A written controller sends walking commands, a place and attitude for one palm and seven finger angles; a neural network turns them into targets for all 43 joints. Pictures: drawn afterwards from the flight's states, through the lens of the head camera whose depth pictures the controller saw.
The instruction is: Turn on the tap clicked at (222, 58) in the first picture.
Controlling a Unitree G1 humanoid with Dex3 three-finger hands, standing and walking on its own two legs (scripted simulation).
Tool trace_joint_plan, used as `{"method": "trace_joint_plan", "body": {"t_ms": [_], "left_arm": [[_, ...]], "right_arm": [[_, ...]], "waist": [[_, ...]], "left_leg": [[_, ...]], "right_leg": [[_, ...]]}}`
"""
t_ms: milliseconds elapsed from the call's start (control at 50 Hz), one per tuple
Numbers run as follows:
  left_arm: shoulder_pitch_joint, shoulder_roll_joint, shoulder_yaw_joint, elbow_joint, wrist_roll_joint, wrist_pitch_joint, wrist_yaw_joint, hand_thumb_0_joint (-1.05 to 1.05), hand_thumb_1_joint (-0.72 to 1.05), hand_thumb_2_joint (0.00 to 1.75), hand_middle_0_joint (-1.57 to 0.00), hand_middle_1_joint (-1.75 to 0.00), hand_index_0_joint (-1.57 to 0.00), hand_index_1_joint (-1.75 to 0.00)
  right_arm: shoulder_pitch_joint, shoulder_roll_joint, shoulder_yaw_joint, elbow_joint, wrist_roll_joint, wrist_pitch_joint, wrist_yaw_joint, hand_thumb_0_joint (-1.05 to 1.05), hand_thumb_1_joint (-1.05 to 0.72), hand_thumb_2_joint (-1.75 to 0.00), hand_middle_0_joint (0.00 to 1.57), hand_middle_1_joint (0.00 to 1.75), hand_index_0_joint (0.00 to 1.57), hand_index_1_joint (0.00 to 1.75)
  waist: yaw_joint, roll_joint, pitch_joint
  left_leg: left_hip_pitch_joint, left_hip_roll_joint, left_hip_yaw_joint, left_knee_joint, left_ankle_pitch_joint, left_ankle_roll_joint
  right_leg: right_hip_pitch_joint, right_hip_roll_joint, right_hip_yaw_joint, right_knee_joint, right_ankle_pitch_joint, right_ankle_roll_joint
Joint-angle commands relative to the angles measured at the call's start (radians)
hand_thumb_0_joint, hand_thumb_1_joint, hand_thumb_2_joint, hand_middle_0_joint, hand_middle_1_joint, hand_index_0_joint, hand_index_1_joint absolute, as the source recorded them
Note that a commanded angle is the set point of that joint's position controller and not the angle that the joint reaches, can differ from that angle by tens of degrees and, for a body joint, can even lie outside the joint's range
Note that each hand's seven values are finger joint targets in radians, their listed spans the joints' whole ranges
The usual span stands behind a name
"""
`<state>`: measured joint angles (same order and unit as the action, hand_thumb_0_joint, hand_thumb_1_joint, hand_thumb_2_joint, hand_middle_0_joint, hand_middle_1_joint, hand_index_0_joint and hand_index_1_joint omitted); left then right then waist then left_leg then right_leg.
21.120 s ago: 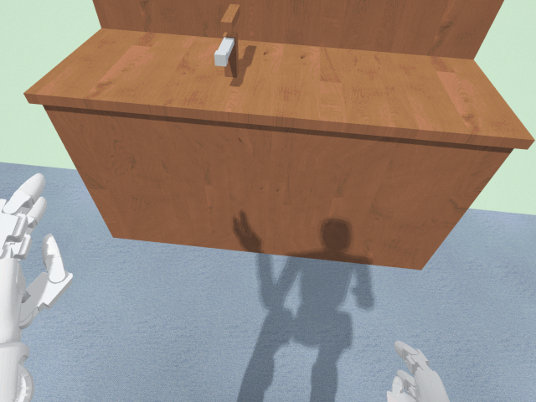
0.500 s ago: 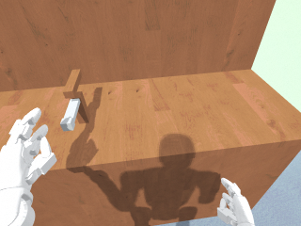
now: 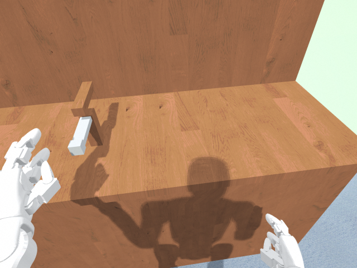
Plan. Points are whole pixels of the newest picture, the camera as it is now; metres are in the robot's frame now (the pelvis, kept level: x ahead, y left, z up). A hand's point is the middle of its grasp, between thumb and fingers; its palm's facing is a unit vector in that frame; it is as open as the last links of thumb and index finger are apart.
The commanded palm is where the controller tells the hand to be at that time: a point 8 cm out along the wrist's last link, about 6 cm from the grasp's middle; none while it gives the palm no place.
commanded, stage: reach beside the lever's end, fingers flat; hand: left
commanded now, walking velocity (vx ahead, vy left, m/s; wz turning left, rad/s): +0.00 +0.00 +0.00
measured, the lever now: (77, 147) +0.32 +0.30 +0.12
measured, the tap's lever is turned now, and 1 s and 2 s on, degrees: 0 0 0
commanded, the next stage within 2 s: push the lever round in 1.88 s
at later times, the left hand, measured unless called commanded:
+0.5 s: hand (61, 169) +0.23 +0.27 +0.16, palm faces +0.46 -0.88 -0.11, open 7.5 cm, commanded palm +0.19 +0.32 +0.16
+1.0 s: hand (59, 164) +0.25 +0.29 +0.14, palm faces +0.49 -0.87 -0.10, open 7.6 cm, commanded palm +0.21 +0.33 +0.14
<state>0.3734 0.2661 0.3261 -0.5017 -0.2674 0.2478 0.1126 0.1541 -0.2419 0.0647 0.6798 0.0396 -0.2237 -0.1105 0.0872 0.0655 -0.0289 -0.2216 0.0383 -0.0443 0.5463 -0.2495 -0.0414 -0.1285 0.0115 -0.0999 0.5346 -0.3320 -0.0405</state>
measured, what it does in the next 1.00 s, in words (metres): stands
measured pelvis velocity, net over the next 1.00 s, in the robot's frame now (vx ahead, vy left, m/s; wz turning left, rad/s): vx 0.00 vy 0.01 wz -0.01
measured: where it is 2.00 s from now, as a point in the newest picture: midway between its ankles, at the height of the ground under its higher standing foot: outside the picture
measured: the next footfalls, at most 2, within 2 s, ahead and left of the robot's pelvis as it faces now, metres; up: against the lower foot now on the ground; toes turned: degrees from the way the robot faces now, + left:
none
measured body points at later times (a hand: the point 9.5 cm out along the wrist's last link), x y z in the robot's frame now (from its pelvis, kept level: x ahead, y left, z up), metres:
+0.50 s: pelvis +0.00 +0.01 +0.00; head -0.02 -0.01 +0.45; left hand +0.20 +0.31 +0.16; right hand +0.20 -0.21 -0.07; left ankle +0.03 +0.15 -0.73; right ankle -0.02 -0.09 -0.73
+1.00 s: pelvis +0.00 +0.01 +0.00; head -0.02 -0.01 +0.45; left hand +0.22 +0.33 +0.15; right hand +0.20 -0.22 -0.07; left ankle +0.03 +0.15 -0.73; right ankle -0.02 -0.09 -0.73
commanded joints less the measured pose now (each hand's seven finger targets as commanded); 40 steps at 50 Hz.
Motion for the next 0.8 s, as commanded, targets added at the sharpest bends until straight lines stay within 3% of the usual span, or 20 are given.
{"method": "trace_joint_plan", "body": {"t_ms": [0, 100, 160, 180, 260, 320, 360, 380, 440, 460, 520, 560, 620, 780], "left_arm": [[-0.172, 0.181, 0.108, -0.175, 0.006, -0.086, -0.002, 0.00, 0.90, 0.90, -0.20, -0.30, -0.20, -0.30], [-0.232, 0.185, 0.107, -0.133, 0.008, -0.094, -0.002, 0.00, 0.90, 0.90, -0.20, -0.30, -0.20, -0.30], [-0.240, 0.200, 0.120, -0.118, 0.009, -0.101, -0.002, 0.00, 0.90, 0.90, -0.20, -0.29, -0.20, -0.29], [-0.249, 0.196, 0.116, -0.095, 0.011, -0.102, -0.002, 0.00, 0.90, 0.90, -0.19, -0.29, -0.19, -0.29], [-0.294, 0.191, 0.094, -0.087, 0.020, -0.111, 0.001, 0.00, 0.90, 0.90, -0.19, -0.28, -0.19, -0.28], [-0.292, 0.182, 0.090, -0.060, 0.022, -0.111, 0.006, 0.00, 0.90, 0.90, -0.19, -0.27, -0.19, -0.27], [-0.307, 0.218, 0.125, -0.045, 0.026, -0.108, 0.012, 0.00, 0.90, 0.90, -0.19, -0.26, -0.19, -0.26], [-0.305, 0.200, 0.111, -0.056, 0.029, -0.110, 0.013, 0.00, 0.90, 0.90, -0.19, -0.26, -0.19, -0.26], [-0.278, 0.213, 0.139, -0.019, 0.018, -0.107, 0.011, 0.00, 0.90, 0.90, -0.18, -0.25, -0.18, -0.25], [-0.284, 0.227, 0.153, -0.009, 0.022, -0.108, 0.010, 0.00, 0.90, 0.90, -0.18, -0.25, -0.18, -0.25], [-0.324, 0.207, 0.127, -0.002, 0.020, -0.112, 0.003, 0.00, 0.90, 0.90, -0.18, -0.24, -0.18, -0.24], [-0.343, 0.238, 0.158, 0.016, 0.022, -0.123, 0.000, 0.00, 0.90, 0.90, -0.18, -0.24, -0.18, -0.24], [-0.329, 0.220, 0.140, 0.019, 0.018, -0.139, -0.016, 0.00, 0.90, 0.90, -0.18, -0.23, -0.18, -0.23], [-0.423, 0.232, 0.132, 0.073, 0.027, -0.170, -0.022, 0.00, 0.90, 0.90, -0.17, -0.21, -0.17, -0.21]], "right_arm": [[-0.188, -0.094, -0.043, -0.164, 0.004, -0.076, -0.013, 0.00, -0.90, -0.90, 0.20, 0.30, 0.20, 0.30], [-0.190, -0.094, -0.041, -0.159, 0.007, -0.078, -0.016, 0.00, -0.90, -0.90, 0.20, 0.30, 0.20, 0.30], [-0.188, -0.098, -0.043, -0.157, 0.005, -0.078, -0.016, 0.00, -0.90, -0.90, 0.20, 0.30, 0.20, 0.30], [-0.187, -0.097, -0.043, -0.154, 0.008, -0.077, -0.017, 0.00, -0.90, -0.90, 0.20, 0.30, 0.20, 0.30], [-0.192, -0.099, -0.042, -0.154, 0.007, -0.080, -0.015, 0.00, -0.90, -0.90, 0.20, 0.30, 0.20, 0.30], [-0.178, -0.103, -0.046, -0.154, 0.002, -0.075, -0.015, 0.00, -0.90, -0.90, 0.20, 0.30, 0.20, 0.30], [-0.184, -0.104, -0.047, -0.150, 0.005, -0.067, -0.015, 0.00, -0.90, -0.90, 0.20, 0.30, 0.20, 0.30], [-0.183, -0.100, -0.048, -0.156, 0.003, -0.065, -0.014, 0.00, -0.90, -0.90, 0.20, 0.30, 0.20, 0.30], [-0.165, -0.105, -0.051, -0.155, 0.002, -0.054, -0.011, 0.00, -0.90, -0.90, 0.20, 0.30, 0.20, 0.30], [-0.173, -0.104, -0.052, -0.151, 0.005, -0.049, -0.011, 0.00, -0.90, -0.90, 0.20, 0.30, 0.20, 0.30], [-0.165, -0.103, -0.050, -0.155, 0.006, -0.047, -0.012, 0.00, -0.90, -0.90, 0.20, 0.30, 0.20, 0.30], [-0.169, -0.104, -0.053, -0.148, 0.006, -0.047, -0.014, 0.00, -0.90, -0.90, 0.20, 0.30, 0.20, 0.30], [-0.153, -0.107, -0.056, -0.153, 0.003, -0.050, -0.012, 0.00, -0.90, -0.90, 0.20, 0.30, 0.20, 0.30], [-0.150, -0.111, -0.058, -0.140, 0.006, -0.055, -0.016, 0.00, -0.90, -0.90, 0.20, 0.30, 0.20, 0.30]], "waist": [[0.000, -0.023, -0.046], [-0.005, -0.011, -0.031], [-0.003, -0.001, -0.057], [-0.007, -0.021, -0.044], [-0.010, 0.016, -0.059], [-0.010, -0.033, -0.079], [-0.006, -0.020, -0.081], [-0.007, -0.001, -0.095], [-0.004, -0.043, -0.101], [-0.003, -0.030, -0.093], [-0.013, 0.002, -0.087], [-0.014, -0.007, -0.085], [-0.017, -0.009, -0.120], [-0.030, 0.002, -0.102]], "left_leg": [[0.101, -0.037, 0.027, -0.048, 0.130, 0.061], [0.093, -0.039, 0.025, -0.061, 0.102, 0.060], [0.097, -0.042, 0.025, -0.063, 0.109, 0.059], [0.094, -0.039, 0.026, -0.067, 0.101, 0.059], [0.104, -0.042, 0.024, -0.074, 0.093, 0.059], [0.101, -0.041, 0.021, -0.079, 0.117, 0.059], [0.099, -0.041, 0.023, -0.082, 0.125, 0.058], [0.107, -0.041, 0.027, -0.082, 0.136, 0.057], [0.094, -0.039, 0.029, -0.074, 0.170, 0.058], [0.095, -0.038, 0.030, -0.075, 0.178, 0.057], [0.099, -0.040, 0.031, -0.074, 0.170, 0.057], [0.101, -0.038, 0.030, -0.074, 0.172, 0.058], [0.110, -0.039, 0.032, -0.066, 0.200, 0.057], [0.103, -0.042, 0.024, -0.071, 0.166, 0.057]], "right_leg": [[-0.127, -0.024, 0.042, -0.147, 0.170, 0.031], [-0.134, -0.023, 0.043, -0.155, 0.131, 0.032], [-0.121, -0.020, 0.042, -0.153, 0.138, 0.030], [-0.129, -0.020, 0.040, -0.154, 0.129, 0.032], [-0.126, -0.018, 0.041, -0.155, 0.123, 0.029], [-0.113, -0.016, 0.033, -0.139, 0.155, 0.030], [-0.102, -0.015, 0.037, -0.141, 0.161, 0.027], [-0.100, -0.017, 0.035, -0.135, 0.172, 0.027], [-0.085, -0.015, 0.033, -0.127, 0.228, 0.029], [-0.083, -0.013, 0.033, -0.127, 0.231, 0.026], [-0.105, -0.014, 0.034, -0.128, 0.222, 0.027], [-0.101, -0.011, 0.035, -0.129, 0.220, 0.025], [-0.093, -0.013, 0.034, -0.116, 0.261, 0.027], [-0.119, -0.012, 0.033, -0.116, 0.219, 0.025]]}}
